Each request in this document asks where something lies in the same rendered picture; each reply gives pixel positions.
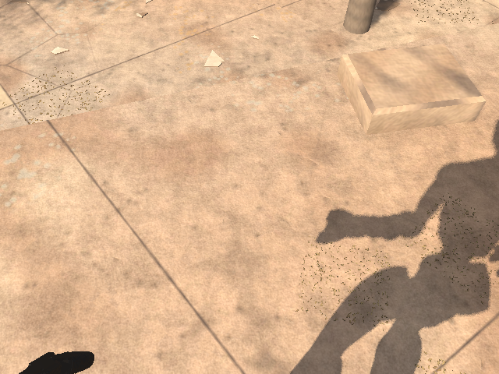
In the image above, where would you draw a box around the left robot hand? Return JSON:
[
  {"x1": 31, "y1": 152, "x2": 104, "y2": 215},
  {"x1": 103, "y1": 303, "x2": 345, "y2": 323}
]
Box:
[{"x1": 19, "y1": 351, "x2": 94, "y2": 374}]

